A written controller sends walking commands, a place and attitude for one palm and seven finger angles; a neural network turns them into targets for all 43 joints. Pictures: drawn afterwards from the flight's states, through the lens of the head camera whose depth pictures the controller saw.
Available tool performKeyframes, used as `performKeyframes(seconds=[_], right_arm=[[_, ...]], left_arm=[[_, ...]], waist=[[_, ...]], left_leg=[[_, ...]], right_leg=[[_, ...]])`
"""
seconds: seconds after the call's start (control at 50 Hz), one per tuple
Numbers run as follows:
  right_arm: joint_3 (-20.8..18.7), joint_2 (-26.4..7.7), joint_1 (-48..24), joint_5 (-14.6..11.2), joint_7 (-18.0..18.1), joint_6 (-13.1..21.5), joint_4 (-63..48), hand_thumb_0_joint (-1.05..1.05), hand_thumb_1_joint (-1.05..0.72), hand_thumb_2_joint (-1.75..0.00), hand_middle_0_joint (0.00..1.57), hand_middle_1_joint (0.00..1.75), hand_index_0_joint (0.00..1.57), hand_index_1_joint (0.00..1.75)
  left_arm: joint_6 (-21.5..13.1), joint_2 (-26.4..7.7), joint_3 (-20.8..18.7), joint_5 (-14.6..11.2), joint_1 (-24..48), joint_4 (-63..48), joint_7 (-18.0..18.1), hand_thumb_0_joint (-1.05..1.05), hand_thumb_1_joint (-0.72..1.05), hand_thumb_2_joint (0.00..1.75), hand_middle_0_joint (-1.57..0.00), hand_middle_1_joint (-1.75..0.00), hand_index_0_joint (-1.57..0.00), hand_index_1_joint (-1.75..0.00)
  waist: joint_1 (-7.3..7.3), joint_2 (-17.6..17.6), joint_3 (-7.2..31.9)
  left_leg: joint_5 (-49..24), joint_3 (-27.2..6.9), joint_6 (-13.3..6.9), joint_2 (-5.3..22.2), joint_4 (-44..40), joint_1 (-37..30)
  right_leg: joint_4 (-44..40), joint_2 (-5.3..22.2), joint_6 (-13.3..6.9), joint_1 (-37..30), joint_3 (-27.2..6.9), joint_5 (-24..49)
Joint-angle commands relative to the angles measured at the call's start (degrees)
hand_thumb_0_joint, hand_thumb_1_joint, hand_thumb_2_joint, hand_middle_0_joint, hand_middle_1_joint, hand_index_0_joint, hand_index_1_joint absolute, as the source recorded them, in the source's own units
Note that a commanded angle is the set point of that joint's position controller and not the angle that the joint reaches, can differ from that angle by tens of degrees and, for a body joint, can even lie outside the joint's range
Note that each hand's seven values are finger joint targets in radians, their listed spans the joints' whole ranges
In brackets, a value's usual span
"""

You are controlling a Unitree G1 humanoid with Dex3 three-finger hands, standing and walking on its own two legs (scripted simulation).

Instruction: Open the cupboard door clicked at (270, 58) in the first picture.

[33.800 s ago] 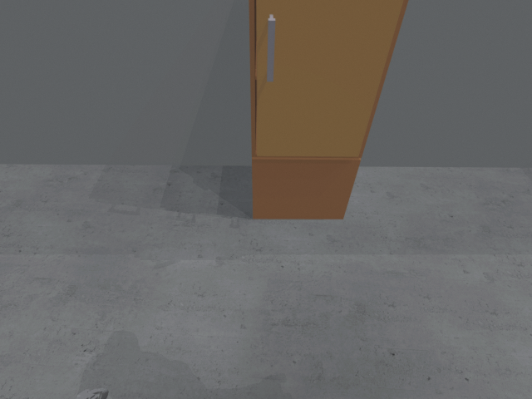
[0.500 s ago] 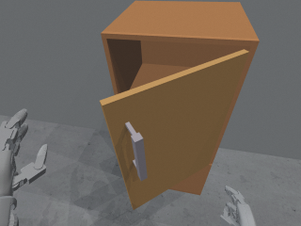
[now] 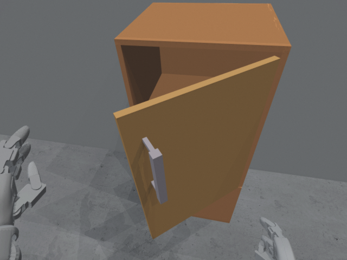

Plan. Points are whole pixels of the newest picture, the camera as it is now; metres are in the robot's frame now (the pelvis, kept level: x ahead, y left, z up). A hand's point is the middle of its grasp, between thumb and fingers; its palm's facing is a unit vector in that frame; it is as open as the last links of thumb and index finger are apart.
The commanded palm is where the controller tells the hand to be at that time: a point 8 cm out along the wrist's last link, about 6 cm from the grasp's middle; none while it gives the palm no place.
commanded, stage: step back with the hand held close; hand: left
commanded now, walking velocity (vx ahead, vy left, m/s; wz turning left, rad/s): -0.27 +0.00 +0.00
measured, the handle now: (155, 172) +0.28 +0.08 +0.08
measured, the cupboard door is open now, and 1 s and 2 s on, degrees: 42 42 42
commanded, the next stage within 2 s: stop stepping back and stand still in 1.08 s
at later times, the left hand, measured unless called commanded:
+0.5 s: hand (14, 207) +0.14 +0.28 +0.16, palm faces +0.43 -0.75 -0.51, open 7.4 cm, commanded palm +0.09 +0.32 +0.17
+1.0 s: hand out of the picture +0.06 +0.28 +0.17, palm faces +0.51 -0.71 -0.48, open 7.4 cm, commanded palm +0.01 +0.30 +0.17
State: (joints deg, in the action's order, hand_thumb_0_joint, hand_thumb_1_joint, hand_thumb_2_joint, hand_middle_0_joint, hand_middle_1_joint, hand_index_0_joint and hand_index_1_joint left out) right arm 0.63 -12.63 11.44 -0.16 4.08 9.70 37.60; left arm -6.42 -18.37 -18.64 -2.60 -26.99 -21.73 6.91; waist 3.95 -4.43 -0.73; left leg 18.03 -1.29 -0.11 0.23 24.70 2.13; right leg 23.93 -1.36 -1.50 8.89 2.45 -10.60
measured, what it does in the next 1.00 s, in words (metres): walks backwards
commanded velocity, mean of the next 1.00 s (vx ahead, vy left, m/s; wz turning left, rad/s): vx -0.30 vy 0.00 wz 0.01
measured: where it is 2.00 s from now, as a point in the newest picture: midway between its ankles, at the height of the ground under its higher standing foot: outside the picture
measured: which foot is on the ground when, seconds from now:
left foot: down 0.00-1.00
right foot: down 0.00-0.80, up 0.82-1.00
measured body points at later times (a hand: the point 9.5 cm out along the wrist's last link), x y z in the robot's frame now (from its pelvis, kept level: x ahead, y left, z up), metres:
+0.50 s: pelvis -0.06 +0.02 -0.01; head -0.05 +0.02 +0.44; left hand +0.11 +0.32 +0.19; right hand +0.11 -0.23 -0.08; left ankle -0.05 +0.12 -0.74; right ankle +0.03 -0.10 -0.74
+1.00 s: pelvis -0.14 +0.00 -0.01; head -0.12 +0.01 +0.44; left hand +0.03 +0.31 +0.20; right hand +0.01 -0.23 -0.10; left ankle -0.05 +0.12 -0.74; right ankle -0.23 -0.12 -0.70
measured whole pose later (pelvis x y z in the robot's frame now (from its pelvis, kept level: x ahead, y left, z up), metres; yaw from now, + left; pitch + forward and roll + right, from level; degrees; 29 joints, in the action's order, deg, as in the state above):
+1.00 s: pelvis -0.14 +0.00 -0.01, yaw -1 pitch +3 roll -2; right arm -0.6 -9.6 14.5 0.4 3.0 8.0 36.2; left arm -13.2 -23.7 -28.9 -0.9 -31.8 -30.3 11.4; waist 0.2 -0.6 1.2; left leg 8.0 -0.1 -0.1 2.9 31.8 26.8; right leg 51.6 -2.1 1.9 19.1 0.1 -27.3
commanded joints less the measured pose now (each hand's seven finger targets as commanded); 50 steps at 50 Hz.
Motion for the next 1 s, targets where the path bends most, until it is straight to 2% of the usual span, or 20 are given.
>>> performKeyframes(seconds=[0.0, 0.02, 0.06, 0.08, 0.12, 0.22, 0.26, 0.42, 0.5, 0.56, 0.62, 0.66, 0.7, 0.72, 0.76, 0.78, 0.8, 0.84, 0.86, 0.98], right_arm=[[-1.98, -7.16, -5.64, -0.84, 0.32, 1.98, -10.83, 0.0, -0.9, -0.9, 0.2, 0.3, 0.2, 0.3], [-2.11, -6.33, -5.7, -0.55, 0.25, 0.94, -10.01, 0.0, -0.9, -0.9, 0.2, 0.3, 0.2, 0.3], [-2.27, -6.86, -6.04, -0.34, -0.21, -0.39, -10.76, 0.0, -0.9, -0.9, 0.2, 0.3, 0.2, 0.3], [-2.33, -7.16, -6.46, -0.18, -0.06, -0.68, -10.83, 0.0, -0.9, -0.9, 0.2, 0.3, 0.2, 0.3], [-2.52, -7.51, -6.02, -0.22, -0.24, -1.5, -11.63, 0.0, -0.9, -0.9, 0.2, 0.3, 0.2, 0.3], [-3.21, -7.34, -5.94, -0.38, -0.07, -3.38, -13.79, 0.0, -0.9, -0.9, 0.2, 0.3, 0.2, 0.3], [-3.49, -7.21, -5.74, -0.45, 0.02, -3.95, -14.4, 0.0, -0.9, -0.9, 0.2, 0.3, 0.2, 0.3], [-3.93, -7.8, -4.63, -0.31, 0.48, -3.44, -15.29, 0.0, -0.9, -0.9, 0.2, 0.3, 0.2, 0.3], [-3.91, -7.89, -3.7, -0.33, 0.75, -2.81, -14.98, 0.0, -0.9, -0.9, 0.2, 0.3, 0.2, 0.3], [-4.08, -8.07, -2.96, -0.52, 0.6, -2.64, -15.04, 0.0, -0.9, -0.9, 0.2, 0.3, 0.2, 0.3], [-3.74, -7.14, -2.8, -0.15, 0.37, -2.72, -14.19, 0.0, -0.9, -0.9, 0.2, 0.3, 0.2, 0.3], [-2.99, -6.16, -2.47, -0.01, -0.05, -3.05, -12.74, 0.0, -0.9, -0.9, 0.2, 0.3, 0.2, 0.3], [-2.45, -5.77, -2.47, 0.25, 0.23, -3.42, -12.29, 0.0, -0.9, -0.9, 0.2, 0.3, 0.2, 0.3], [-2.53, -6.17, -2.76, 0.13, 0.38, -3.52, -12.88, 0.0, -0.9, -0.9, 0.2, 0.3, 0.2, 0.3], [-2.92, -7.94, -2.95, 0.31, 1.07, -3.36, -14.44, 0.0, -0.9, -0.9, 0.2, 0.3, 0.2, 0.3], [-3.56, -8.55, -4.54, 0.62, 1.55, -2.84, -14.85, 0.0, -0.9, -0.9, 0.2, 0.3, 0.2, 0.3], [-3.66, -5.91, -3.37, 1.01, 1.4, -1.87, -14.96, 0.0, -0.9, -0.9, 0.2, 0.3, 0.2, 0.3], [-4.96, -6.03, -3.1, 0.85, 0.67, -0.24, -12.61, 0.0, -0.9, -0.9, 0.2, 0.3, 0.2, 0.3], [-5.45, -6.59, -3.62, 0.06, 0.07, 0.26, -11.84, 0.0, -0.9, -0.9, 0.2, 0.3, 0.2, 0.3], [-4.04, -6.42, -2.02, 0.73, -1.03, 2.83, -7.45, 0.0, -0.9, -0.9, 0.2, 0.3, 0.2, 0.3]], left_arm=[[-6.46, -19.22, -15.26, -0.07, 15.08, -12.83, 1.47, 0.0, 0.9, 0.9, -0.2, -0.3, -0.2, -0.3], [-6.75, -14.18, -11.81, 0.04, 8.57, -7.84, 0.75, 0.0, 0.9, 0.9, -0.2, -0.3, -0.2, -0.3], [-6.75, -12.09, -9.21, 0.55, 5.67, -8.03, 0.23, 0.0, 0.9, 0.9, -0.2, -0.3, -0.2, -0.3], [-7.41, -12.08, -9.02, 0.59, 5.5, -9.44, 0.27, 0.0, 0.9, 0.9, -0.2, -0.3, -0.2, -0.3], [-7.55, -11.41, -8.37, 0.68, 2.26, -10.54, 0.49, 0.0, 0.9, 0.9, -0.2, -0.3, -0.2, -0.3], [-7.5, -14.36, -11.75, 0.82, -1.77, -15.86, 1.7, 0.0, 0.9, 0.9, -0.2, -0.3, -0.2, -0.3], [-7.53, -15.1, -12.9, 0.91, -2.64, -16.8, 1.98, 0.0, 0.9, 0.9, -0.2, -0.3, -0.2, -0.3], [-8.45, -13.66, -13.11, 2.15, -2.35, -18.4, 2.63, 0.0, 0.9, 0.9, -0.2, -0.3, -0.2, -0.3], [-8.78, -12.93, -12.53, 3.04, 0.56, -15.81, 2.7, 0.0, 0.9, 0.9, -0.2, -0.3, -0.2, -0.3], [-9.03, -13.27, -12.31, 3.52, 3.33, -15.07, 2.69, 0.0, 0.9, 0.9, -0.2, -0.3, -0.2, -0.3], [-9.29, -14.67, -12.55, 3.24, 4.92, -15.39, 3.16, 0.0, 0.9, 0.9, -0.2, -0.3, -0.2, -0.3], [-9.59, -15.87, -12.74, 2.8, 5.6, -17.39, 3.69, 0.0, 0.9, 0.9, -0.2, -0.3, -0.2, -0.3], [-9.96, -16.73, -13.88, 2.32, 3.27, -18.05, 4.34, 0.0, 0.9, 0.9, -0.2, -0.3, -0.2, -0.3], [-10.07, -16.81, -14.33, 2.09, 1.73, -19.08, 4.42, 0.0, 0.9, 0.9, -0.2, -0.3, -0.2, -0.3], [-10.84, -16.61, -15.54, 2.09, -0.34, -21.85, 4.59, 0.0, 0.9, 0.9, -0.2, -0.3, -0.2, -0.3], [-11.1, -17.32, -18.0, 2.85, -1.3, -21.96, 5.02, 0.0, 0.9, 0.9, -0.2, -0.3, -0.2, -0.3], [-10.83, -17.19, -17.9, 3.29, 1.12, -23.8, 5.29, 0.0, 0.9, 0.9, -0.2, -0.3, -0.2, -0.3], [-10.74, -16.72, -17.3, 2.58, 0.64, -21.79, 4.79, 0.0, 0.9, 0.9, -0.2, -0.3, -0.2, -0.3], [-10.21, -14.95, -16.31, 1.96, -2.62, -18.72, 4.6, 0.0, 0.9, 0.9, -0.2, -0.3, -0.2, -0.3], [-9.17, -10.52, -9.35, 1.11, 0.86, -19.18, 4.06, 0.0, 0.9, 0.9, -0.2, -0.3, -0.2, -0.3]], waist=[[-2.88, 4.67, -0.71], [-3.18, 7.04, 0.83], [-3.53, 6.95, 1.85], [-3.33, 3.21, 2.81], [-3.44, 1.8, 5.46], [-3.09, 2.12, 9.87], [-3.22, 3.31, 9.63], [-3.32, -3.92, 5.27], [-3.94, -1.02, 1.63], [-4.38, 4.47, 0.27], [-4.63, 11.02, 0.71], [-5.01, 13.82, 3.3], [-5.14, 11.75, 6.07], [-5.13, 8.48, 6.38], [-5.0, -5.72, 5.13], [-3.98, -17.42, 5.03], [-4.63, -14.87, 3.58], [-4.54, -4.74, 4.87], [-3.97, -3.44, 5.46], [-5.46, -10.54, 5.56]], left_leg=[[-6.19, -0.24, -2.13, 1.14, -3.17, 11.64], [-6.12, -0.53, -2.36, 0.7, -1.28, 10.22], [-7.65, -0.31, -2.05, 0.54, -0.29, 9.46], [-9.54, -0.64, -1.8, 0.88, -1.12, 10.08], [-13.59, -1.07, -1.28, 2.03, -2.05, 11.33], [-19.47, -2.28, -0.92, 3.6, -2.36, 15.21], [-17.67, -2.3, -1.08, 3.67, -1.8, 17.45], [-4.05, -5.85, -3.74, 7.67, -6.69, 32.84], [10.76, -6.28, -5.49, 8.12, -6.45, 41.68], [20.04, -4.51, -5.31, 4.56, -0.41, 42.59], [17.97, -2.36, -3.53, 0.88, 10.75, 31.29], [12.25, -0.53, -2.07, -0.54, 18.71, 20.65], [10.32, -0.47, -1.86, -0.2, 16.64, 15.52], [11.72, -2.01, -2.34, 0.5, 11.7, 15.78], [23.51, -11.76, -5.58, 6.94, -2.77, 27.36], [31.16, -21.23, -9.35, 15.68, -15.22, 41.07], [24.26, -24.36, -11.57, 19.65, -18.06, 43.83], [4.83, -17.88, -10.74, 18.35, -10.18, 31.4], [5.19, -13.09, -9.55, 16.35, -8.44, 27.9], [-11.91, -10.81, -7.2, 13.97, -7.32, 12.65]], right_leg=[[-6.55, 4.39, 0.59, -1.61, -8.76, 4.91], [-7.28, 5.74, 0.31, -1.01, -9.52, 5.04], [-7.17, 6.68, 0.0, -0.03, -9.96, 6.51], [-5.51, 7.01, -0.26, -1.1, -8.93, 9.85], [-1.95, 6.41, 0.1, -3.26, -7.44, 14.67], [4.17, 5.67, 0.78, -6.66, -6.1, 20.88], [4.95, 5.73, 0.8, -6.5, -6.66, 20.91], [15.33, 2.67, 2.53, -9.3, -4.72, 13.27], [17.11, 3.21, 2.48, -10.42, -6.33, 10.31], [11.1, 5.81, 1.24, -5.42, -11.86, 0.81], [-3.31, 10.94, -1.44, 8.97, -19.32, -17.9], [-8.76, 14.77, -3.25, 18.28, -19.47, -24.96], [-6.93, 14.59, -2.86, 19.96, -15.21, -22.76], [-3.85, 12.3, -1.7, 19.82, -12.84, -22.5], [11.27, 4.87, 1.39, 13.57, -7.66, -21.08], [31.01, -1.07, 3.31, 1.35, -2.82, -11.59], [44.58, -2.18, 3.31, 2.03, -3.97, -11.83], [47.76, -1.07, 2.73, 11.92, -6.96, -15.89], [44.9, -1.4, 2.98, 12.67, -5.56, -16.11], [13.17, -0.94, 3.03, 10.96, -0.76, -17.84]])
